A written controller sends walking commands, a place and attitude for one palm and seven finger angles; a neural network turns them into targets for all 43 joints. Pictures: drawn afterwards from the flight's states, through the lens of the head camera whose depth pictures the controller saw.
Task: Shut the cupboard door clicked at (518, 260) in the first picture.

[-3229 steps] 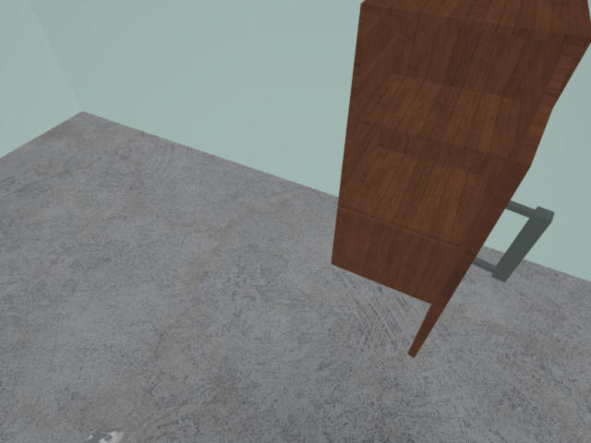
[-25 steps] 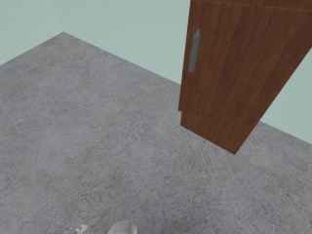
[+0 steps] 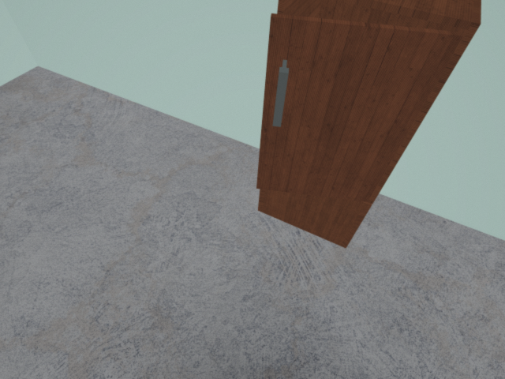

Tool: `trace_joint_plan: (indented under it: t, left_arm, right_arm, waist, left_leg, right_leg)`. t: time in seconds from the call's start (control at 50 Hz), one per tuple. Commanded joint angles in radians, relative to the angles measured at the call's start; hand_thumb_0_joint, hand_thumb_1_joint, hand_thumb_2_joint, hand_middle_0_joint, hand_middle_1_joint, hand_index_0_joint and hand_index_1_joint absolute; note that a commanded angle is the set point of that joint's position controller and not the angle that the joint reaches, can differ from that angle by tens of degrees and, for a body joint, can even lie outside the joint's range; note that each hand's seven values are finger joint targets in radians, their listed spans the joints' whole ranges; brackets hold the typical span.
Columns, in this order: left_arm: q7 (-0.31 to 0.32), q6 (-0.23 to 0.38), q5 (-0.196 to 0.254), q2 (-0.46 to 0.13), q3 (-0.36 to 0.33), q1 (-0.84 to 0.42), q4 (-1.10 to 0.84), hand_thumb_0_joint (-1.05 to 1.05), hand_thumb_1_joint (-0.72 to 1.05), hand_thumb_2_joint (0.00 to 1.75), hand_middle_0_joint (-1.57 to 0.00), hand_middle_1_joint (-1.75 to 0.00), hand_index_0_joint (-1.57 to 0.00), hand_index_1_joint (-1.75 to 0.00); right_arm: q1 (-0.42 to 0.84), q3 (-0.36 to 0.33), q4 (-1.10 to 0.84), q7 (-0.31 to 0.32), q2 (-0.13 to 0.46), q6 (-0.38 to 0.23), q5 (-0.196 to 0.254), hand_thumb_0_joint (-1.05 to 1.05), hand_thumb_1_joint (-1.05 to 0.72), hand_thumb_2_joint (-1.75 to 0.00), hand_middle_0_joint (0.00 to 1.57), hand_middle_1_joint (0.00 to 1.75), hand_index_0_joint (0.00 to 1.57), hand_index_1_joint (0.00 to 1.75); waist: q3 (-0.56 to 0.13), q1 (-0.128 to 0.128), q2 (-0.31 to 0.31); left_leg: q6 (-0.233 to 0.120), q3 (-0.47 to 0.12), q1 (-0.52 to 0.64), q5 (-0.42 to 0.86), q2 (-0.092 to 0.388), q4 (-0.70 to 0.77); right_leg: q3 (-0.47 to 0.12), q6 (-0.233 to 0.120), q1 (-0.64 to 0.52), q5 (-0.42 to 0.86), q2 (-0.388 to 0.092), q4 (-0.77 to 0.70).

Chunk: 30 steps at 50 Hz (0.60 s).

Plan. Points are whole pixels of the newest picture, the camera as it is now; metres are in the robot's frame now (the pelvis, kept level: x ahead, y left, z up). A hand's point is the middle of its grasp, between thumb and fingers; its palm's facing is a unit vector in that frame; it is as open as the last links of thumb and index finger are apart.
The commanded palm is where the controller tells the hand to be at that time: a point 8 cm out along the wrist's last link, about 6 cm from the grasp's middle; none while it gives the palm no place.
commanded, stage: take the last steps up to it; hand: left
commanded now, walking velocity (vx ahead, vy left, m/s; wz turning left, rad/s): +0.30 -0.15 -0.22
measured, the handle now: (280, 94) +0.75 -0.03 +0.02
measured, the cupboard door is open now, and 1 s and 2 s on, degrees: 19 19 19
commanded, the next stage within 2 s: come to a stop and stand still in 0.70 s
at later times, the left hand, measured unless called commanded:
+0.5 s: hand out of the picture +0.10 +0.11 -0.20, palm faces -0.01 -0.99 -0.11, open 7.4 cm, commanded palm none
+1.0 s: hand (227, 268) +0.36 +0.07 -0.18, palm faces -0.11 -0.97 -0.23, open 7.4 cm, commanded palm none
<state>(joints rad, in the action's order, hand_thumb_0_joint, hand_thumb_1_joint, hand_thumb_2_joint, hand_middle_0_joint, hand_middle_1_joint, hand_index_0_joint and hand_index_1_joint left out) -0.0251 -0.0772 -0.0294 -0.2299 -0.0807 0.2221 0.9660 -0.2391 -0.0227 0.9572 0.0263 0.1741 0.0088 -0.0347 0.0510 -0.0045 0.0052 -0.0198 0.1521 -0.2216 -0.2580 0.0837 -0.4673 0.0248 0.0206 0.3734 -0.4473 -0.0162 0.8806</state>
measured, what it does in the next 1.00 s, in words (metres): walks ahead: right foot, then left foot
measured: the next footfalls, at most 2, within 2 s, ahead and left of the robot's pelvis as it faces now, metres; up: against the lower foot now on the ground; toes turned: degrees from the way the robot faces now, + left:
right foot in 0.14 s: +0.03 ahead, -0.14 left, +0.00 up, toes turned -6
left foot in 0.52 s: +0.27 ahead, +0.04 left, +0.00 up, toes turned +5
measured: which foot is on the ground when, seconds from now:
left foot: down 0.00-0.14, up 0.16-0.50, down 0.52-0.94, up 0.96-1.00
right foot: up 0.00-0.12, down 0.14-0.54, up 0.56-0.92, down 0.94-1.00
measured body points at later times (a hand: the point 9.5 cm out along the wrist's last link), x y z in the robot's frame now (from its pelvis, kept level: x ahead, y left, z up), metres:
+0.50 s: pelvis +0.13 -0.05 -0.02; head +0.16 -0.02 +0.43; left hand +0.10 +0.16 -0.19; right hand +0.17 -0.30 -0.15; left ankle +0.22 +0.04 -0.73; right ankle +0.00 -0.14 -0.74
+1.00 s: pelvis +0.27 -0.10 -0.01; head +0.30 -0.12 +0.43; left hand +0.37 +0.12 -0.16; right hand +0.22 -0.33 -0.18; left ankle +0.23 +0.03 -0.74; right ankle +0.31 -0.24 -0.74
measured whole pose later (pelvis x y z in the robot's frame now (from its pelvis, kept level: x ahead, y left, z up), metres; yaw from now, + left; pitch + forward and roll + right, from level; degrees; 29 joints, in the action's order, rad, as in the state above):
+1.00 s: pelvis +0.27 -0.10 -0.01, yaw -5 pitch +0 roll +0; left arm 0.01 0.01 -0.03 -0.17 -0.03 0.17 1.03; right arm -0.31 -0.04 1.09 0.01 0.17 0.03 0.00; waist 0.06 -0.03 0.03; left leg 0.03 0.11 -0.21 -0.47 0.08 -0.63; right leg 0.06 0.01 0.35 -0.22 -0.05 0.56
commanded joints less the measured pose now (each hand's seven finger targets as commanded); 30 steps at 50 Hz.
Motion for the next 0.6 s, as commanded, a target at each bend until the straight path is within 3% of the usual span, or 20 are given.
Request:
trace_joint_plan:
  t: [0.0,0.04,0.08,0.1,0.12,0.14,0.16,0.18,0.22,0.24,0.28,0.38,0.4,0.44,0.48,0.5,0.52,0.54,0.56,0.58]
  left_arm:
    - [-0.023,0.035,-0.001,-0.045,0.002,-0.092,-0.101,0.0,0.9,0.9,-0.2,-0.3,-0.2,-0.3]
    - [-0.029,0.043,-0.001,-0.042,-0.002,-0.045,-0.081,0.0,0.9,0.9,-0.2,-0.3,-0.2,-0.3]
    - [-0.026,0.053,-0.002,-0.068,-0.012,0.076,-0.029,0.0,0.9,0.9,-0.2,-0.3,-0.2,-0.3]
    - [-0.014,0.064,-0.008,-0.135,-0.025,0.15,-0.005,0.0,0.9,0.9,-0.2,-0.3,-0.2,-0.3]
    - [0.004,0.068,-0.008,-0.214,-0.037,0.215,0.018,0.0,0.9,0.9,-0.2,-0.3,-0.2,-0.3]
    - [0.016,0.068,0.005,-0.213,-0.031,0.222,0.015,0.0,0.9,0.9,-0.2,-0.3,-0.2,-0.3]
    - [0.023,0.072,0.005,-0.186,-0.026,0.154,-0.001,0.0,0.9,0.9,-0.2,-0.3,-0.2,-0.3]
    - [0.025,0.079,0.005,-0.158,-0.021,0.113,-0.002,0.0,0.9,0.9,-0.2,-0.3,-0.2,-0.3]
    - [0.03,0.097,0.006,-0.092,0.002,0.068,-0.003,0.0,0.9,0.9,-0.2,-0.3,-0.2,-0.3]
    - [0.03,0.109,0.008,-0.085,0.007,0.067,0.002,0.0,0.9,0.9,-0.2,-0.3,-0.2,-0.3]
    - [0.03,0.122,0.011,-0.084,0.013,0.083,0.019,0.0,0.9,0.9,-0.2,-0.3,-0.2,-0.3]
    - [0.035,0.132,0.007,-0.082,0.02,0.134,0.076,0.0,0.9,0.9,-0.2,-0.3,-0.2,-0.3]
    - [0.036,0.13,0.002,-0.084,0.019,0.139,0.087,0.0,0.9,0.9,-0.2,-0.3,-0.2,-0.3]
    - [0.035,0.127,0.006,-0.095,0.015,0.119,0.093,0.0,0.9,0.9,-0.2,-0.3,-0.2,-0.3]
    - [0.034,0.124,0.02,-0.085,0.015,0.109,0.093,0.0,0.9,0.9,-0.2,-0.3,-0.2,-0.3]
    - [0.031,0.119,0.022,-0.031,0.019,0.162,0.082,0.0,0.9,0.9,-0.2,-0.3,-0.2,-0.3]
    - [0.025,0.117,0.029,-0.017,0.032,0.171,0.056,0.0,0.9,0.9,-0.2,-0.3,-0.2,-0.3]
    - [0.028,0.11,0.013,-0.048,0.025,0.135,0.05,0.0,0.9,0.9,-0.2,-0.3,-0.2,-0.3]
    - [0.025,0.101,0.005,-0.033,0.02,0.091,0.05,0.0,0.9,0.9,-0.2,-0.3,-0.2,-0.3]
    - [0.017,0.096,0.002,-0.029,0.014,0.067,0.05,0.0,0.9,0.9,-0.2,-0.3,-0.2,-0.3]
  right_arm:
    - [-0.09,-0.069,-0.014,0.01,0.244,-0.018,-0.007,0.0,-0.9,-0.9,0.2,0.3,0.2,0.3]
    - [-0.068,-0.073,-0.004,0.008,0.256,-0.02,-0.006,0.0,-0.9,-0.9,0.2,0.3,0.2,0.3]
    - [-0.04,-0.069,0.002,0.004,0.237,-0.021,0.001,0.0,-0.9,-0.9,0.2,0.3,0.2,0.3]
    - [-0.03,-0.059,-0.01,-0.003,0.179,-0.023,0.012,0.0,-0.9,-0.9,0.2,0.3,0.2,0.3]
    - [0.07,-0.036,-0.063,-0.008,0.116,-0.024,0.015,0.0,-0.9,-0.9,0.2,0.3,0.2,0.3]
    - [0.117,-0.039,-0.078,-0.01,0.154,-0.018,0.008,0.0,-0.9,-0.9,0.2,0.3,0.2,0.3]
    - [0.089,-0.049,-0.062,-0.014,0.149,-0.016,0.01,0.0,-0.9,-0.9,0.2,0.3,0.2,0.3]
    - [0.078,-0.051,-0.042,-0.014,0.149,-0.013,0.007,0.0,-0.9,-0.9,0.2,0.3,0.2,0.3]
    - [0.038,-0.05,-0.017,-0.025,0.137,-0.015,-0.002,0.0,-0.9,-0.9,0.2,0.3,0.2,0.3]
    - [0.017,-0.046,-0.011,-0.028,0.122,-0.014,-0.002,0.0,-0.9,-0.9,0.2,0.3,0.2,0.3]
    - [0.011,-0.042,-0.007,-0.033,0.099,-0.013,0.0,0.0,-0.9,-0.9,0.2,0.3,0.2,0.3]
    - [0.068,-0.033,-0.033,-0.034,0.084,-0.026,0.005,0.0,-0.9,-0.9,0.2,0.3,0.2,0.3]
    - [0.073,-0.033,-0.035,-0.034,0.077,-0.033,0.006,0.0,-0.9,-0.9,0.2,0.3,0.2,0.3]
    - [0.017,-0.034,-0.017,-0.026,0.086,-0.041,0.007,0.0,-0.9,-0.9,0.2,0.3,0.2,0.3]
    - [-0.173,-0.044,0.053,-0.013,0.13,-0.053,-0.002,0.0,-0.9,-0.9,0.2,0.3,0.2,0.3]
    - [-0.296,-0.066,0.08,-0.003,0.229,-0.062,-0.016,0.0,-0.9,-0.9,0.2,0.3,0.2,0.3]
    - [-0.365,-0.072,0.09,0.009,0.293,-0.056,-0.013,0.0,-0.9,-0.9,0.2,0.3,0.2,0.3]
    - [-0.298,-0.063,0.076,0.012,0.279,-0.043,-0.003,0.0,-0.9,-0.9,0.2,0.3,0.2,0.3]
    - [-0.221,-0.055,0.06,0.016,0.23,-0.043,-0.002,0.0,-0.9,-0.9,0.2,0.3,0.2,0.3]
    - [-0.16,-0.044,0.039,0.017,0.181,-0.046,0.0,0.0,-0.9,-0.9,0.2,0.3,0.2,0.3]
  waist:
    - [-0.036,-0.057,0.154]
    - [-0.049,-0.029,0.137]
    - [-0.063,0.033,0.036]
    - [-0.079,0.07,-0.137]
    - [-0.016,0.121,-0.369]
    - [0.023,0.123,-0.255]
    - [0.055,0.078,-0.203]
    - [0.081,0.057,-0.234]
    - [0.09,0.01,-0.137]
    - [0.069,-0.006,-0.092]
    - [0.056,-0.011,-0.076]
    - [0.038,0.003,-0.08]
    - [0.039,0.002,-0.088]
    - [0.021,-0.031,-0.065]
    - [-0.075,-0.107,-0.004]
    - [-0.175,-0.132,0.205]
    - [-0.224,-0.131,0.328]
    - [-0.162,-0.109,0.211]
    - [-0.067,-0.084,0.2]
    - [0.015,-0.059,0.142]
  left_leg:
    - [-0.116,-0.272,0.093,-0.177,0.284,0.235]
    - [-0.095,-0.228,0.057,-0.172,0.275,0.193]
    - [-0.041,-0.131,-0.085,-0.197,0.196,0.054]
    - [0.003,-0.028,-0.278,-0.282,0.101,-0.124]
    - [0.049,0.042,-0.486,-0.416,-0.032,-0.392]
    - [0.036,-0.073,-0.52,-0.357,-0.016,-0.55]
    - [0.032,-0.105,-0.526,-0.267,0.009,-0.611]
    - [0.039,-0.109,-0.525,-0.226,0.019,-0.634]
    - [0.052,-0.111,-0.469,-0.121,0.044,-0.625]
    - [0.06,-0.101,-0.44,-0.091,0.04,-0.601]
    - [0.069,-0.081,-0.413,-0.043,0.034,-0.542]
    - [0.055,-0.056,-0.393,-0.028,0.024,-0.327]
    - [0.048,-0.048,-0.359,-0.04,0.016,-0.277]
    - [0.035,-0.012,-0.23,0.006,-0.018,-0.174]
    - [0.02,-0.022,0.082,0.16,-0.041,-0.048]
    - [-0.059,-0.342,0.309,0.245,0.181,0.0]
    - [-0.166,-0.624,0.416,0.314,0.394,0.128]
    - [-0.193,-0.599,0.276,0.142,0.409,0.184]
    - [-0.161,-0.554,0.156,0.054,0.363,0.225]
    - [-0.138,-0.485,0.038,-0.004,0.333,0.252]
  right_leg:
    - [0.023,-0.016,0.056,-0.007,-0.015,-0.153]
    - [0.047,-0.025,-0.048,0.044,0.001,-0.287]
    - [0.064,-0.042,-0.283,0.163,0.028,-0.482]
    - [-0.11,-0.091,-0.464,0.029,-0.104,-0.606]
    - [-0.436,-0.199,-0.484,-0.068,-0.296,-0.719]
    - [-0.463,-0.259,-0.39,-0.109,-0.345,-0.755]
    - [-0.407,-0.265,-0.33,-0.182,-0.317,-0.764]
    - [-0.4,-0.255,-0.296,-0.158,-0.286,-0.768]
    - [-0.233,-0.237,-0.261,0.063,-0.236,-0.731]
    - [-0.184,-0.236,-0.262,0.171,-0.222,-0.717]
    - [-0.132,-0.232,-0.274,0.306,-0.205,-0.706]
    - [-0.127,-0.243,-0.374,0.513,-0.205,-0.661]
    - [-0.128,-0.24,-0.381,0.554,-0.207,-0.637]
    - [-0.09,-0.217,-0.36,0.661,-0.185,-0.557]
    - [-0.021,-0.161,-0.26,0.736,-0.108,-0.282]
    - [0.027,-0.103,-0.043,0.393,-0.01,-0.03]
    - [0.024,-0.081,0.134,-0.12,0.077,0.247]
    - [-0.061,-0.094,0.144,-0.142,0.029,0.348]
    - [-0.073,-0.081,0.198,-0.047,-0.011,0.389]
    - [-0.077,-0.07,0.197,0.03,-0.044,0.384]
